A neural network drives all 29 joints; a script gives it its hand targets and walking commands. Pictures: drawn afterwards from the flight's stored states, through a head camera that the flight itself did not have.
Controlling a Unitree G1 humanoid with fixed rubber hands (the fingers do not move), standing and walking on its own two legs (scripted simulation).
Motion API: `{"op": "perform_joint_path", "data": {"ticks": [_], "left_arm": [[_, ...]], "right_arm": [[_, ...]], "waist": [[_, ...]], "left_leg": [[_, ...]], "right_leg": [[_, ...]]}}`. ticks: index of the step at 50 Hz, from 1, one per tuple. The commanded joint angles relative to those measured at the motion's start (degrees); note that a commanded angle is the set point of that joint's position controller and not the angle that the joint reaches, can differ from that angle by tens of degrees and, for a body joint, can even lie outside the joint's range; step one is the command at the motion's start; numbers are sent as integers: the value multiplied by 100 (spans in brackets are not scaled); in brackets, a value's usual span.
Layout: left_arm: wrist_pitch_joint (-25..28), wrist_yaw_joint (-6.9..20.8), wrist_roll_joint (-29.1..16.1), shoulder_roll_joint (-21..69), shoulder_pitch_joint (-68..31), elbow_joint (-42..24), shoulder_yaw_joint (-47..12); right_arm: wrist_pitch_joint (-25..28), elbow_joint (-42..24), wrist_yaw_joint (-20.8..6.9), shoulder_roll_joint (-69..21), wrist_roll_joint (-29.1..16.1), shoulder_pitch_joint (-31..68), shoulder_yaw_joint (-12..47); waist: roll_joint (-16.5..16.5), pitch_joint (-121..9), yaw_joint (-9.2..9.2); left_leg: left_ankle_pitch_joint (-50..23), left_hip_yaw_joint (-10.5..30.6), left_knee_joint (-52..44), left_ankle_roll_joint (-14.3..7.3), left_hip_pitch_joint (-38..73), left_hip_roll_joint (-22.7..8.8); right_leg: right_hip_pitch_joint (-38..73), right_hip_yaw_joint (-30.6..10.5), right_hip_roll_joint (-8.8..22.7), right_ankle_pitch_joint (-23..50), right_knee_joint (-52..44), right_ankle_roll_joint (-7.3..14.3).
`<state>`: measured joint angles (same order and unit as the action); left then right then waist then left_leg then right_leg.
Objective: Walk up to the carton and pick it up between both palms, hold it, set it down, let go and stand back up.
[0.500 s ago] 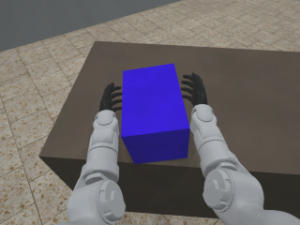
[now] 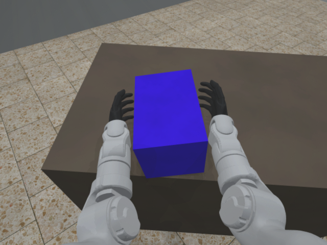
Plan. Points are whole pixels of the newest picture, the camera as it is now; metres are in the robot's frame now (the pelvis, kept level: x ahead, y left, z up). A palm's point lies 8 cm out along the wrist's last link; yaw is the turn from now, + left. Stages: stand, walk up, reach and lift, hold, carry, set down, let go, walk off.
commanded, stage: set down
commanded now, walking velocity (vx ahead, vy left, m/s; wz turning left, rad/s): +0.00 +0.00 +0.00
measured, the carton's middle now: (168, 123) +0.43 +0.02 +0.03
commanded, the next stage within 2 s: none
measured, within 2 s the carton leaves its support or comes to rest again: rests again in 1.40 s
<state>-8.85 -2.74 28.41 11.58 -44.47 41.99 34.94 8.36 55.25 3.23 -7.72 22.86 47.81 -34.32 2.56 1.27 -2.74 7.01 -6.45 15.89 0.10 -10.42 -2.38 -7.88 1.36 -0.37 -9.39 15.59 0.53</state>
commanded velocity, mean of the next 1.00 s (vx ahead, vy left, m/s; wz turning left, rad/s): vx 0.00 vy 0.00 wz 0.00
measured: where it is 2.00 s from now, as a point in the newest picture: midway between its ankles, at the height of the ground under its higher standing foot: outside the picture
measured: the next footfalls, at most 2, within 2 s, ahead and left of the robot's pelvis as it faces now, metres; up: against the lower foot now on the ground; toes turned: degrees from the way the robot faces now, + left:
none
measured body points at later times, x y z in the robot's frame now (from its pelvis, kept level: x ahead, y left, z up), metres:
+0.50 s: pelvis +0.00 +0.00 +0.00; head +0.04 +0.02 +0.45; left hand +0.41 +0.15 +0.08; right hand +0.43 -0.11 +0.09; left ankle +0.01 +0.12 -0.75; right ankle -0.02 -0.11 -0.75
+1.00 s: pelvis +0.01 +0.00 +0.00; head +0.06 +0.02 +0.45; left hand +0.42 +0.14 +0.07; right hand +0.42 -0.12 +0.08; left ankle +0.01 +0.12 -0.75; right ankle -0.02 -0.11 -0.75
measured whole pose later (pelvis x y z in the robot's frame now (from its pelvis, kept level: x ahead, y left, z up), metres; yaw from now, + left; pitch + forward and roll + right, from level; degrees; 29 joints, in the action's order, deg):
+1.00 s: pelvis +0.01 +0.00 +0.00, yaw -1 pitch +3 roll +0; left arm -3.3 -1.0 31.1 15.1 -41.9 36.0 35.6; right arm 10.7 48.8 1.2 -8.5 22.4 42.5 -32.0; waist 3.0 3.1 -2.3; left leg 7.3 -8.6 15.6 -0.2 -11.6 -2.7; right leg -9.9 0.9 -0.3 -9.4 15.8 0.5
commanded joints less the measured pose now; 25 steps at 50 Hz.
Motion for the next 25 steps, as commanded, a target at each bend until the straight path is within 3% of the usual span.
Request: {"op": "perform_joint_path", "data": {"ticks": [1,25], "left_arm": [[475,375,-15,2029,-3149,-347,-1432],[476,526,251,1966,-2222,-378,-1192]], "right_arm": [[164,159,-789,-2794,230,2560,1386],[202,-133,-797,-2792,297,1987,1530]], "waist": [[-157,-2641,-61],[-44,-2086,-171]], "left_leg": [[-1544,-366,153,-5,1106,128],[-1335,-422,35,-179,652,176]], "right_leg": [[840,374,-110,1793,138,-318],[1114,316,-54,1953,195,-367]]}}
